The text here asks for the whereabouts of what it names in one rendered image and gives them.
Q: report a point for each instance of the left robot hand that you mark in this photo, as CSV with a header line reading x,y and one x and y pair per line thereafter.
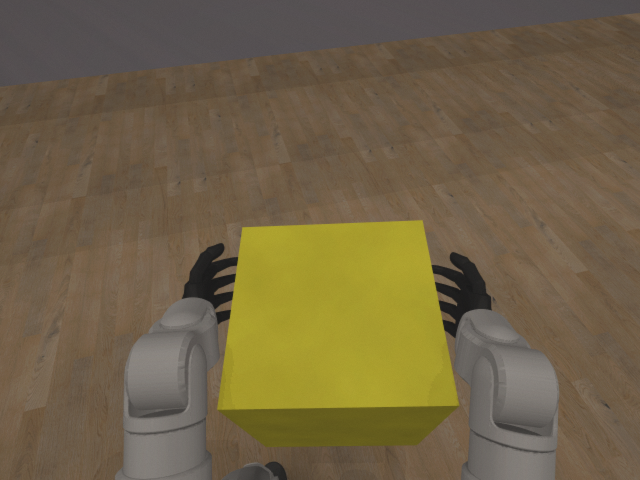
x,y
201,283

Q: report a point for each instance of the robot left shin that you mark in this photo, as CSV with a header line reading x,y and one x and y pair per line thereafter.
x,y
257,464

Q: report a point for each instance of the left robot forearm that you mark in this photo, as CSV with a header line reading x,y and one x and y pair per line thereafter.
x,y
165,395

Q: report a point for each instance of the carton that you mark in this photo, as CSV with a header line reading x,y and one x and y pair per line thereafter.
x,y
336,337

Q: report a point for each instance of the right robot hand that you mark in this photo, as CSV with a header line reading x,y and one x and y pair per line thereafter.
x,y
471,296

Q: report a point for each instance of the right robot forearm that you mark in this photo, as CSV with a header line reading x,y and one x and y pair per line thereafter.
x,y
513,414

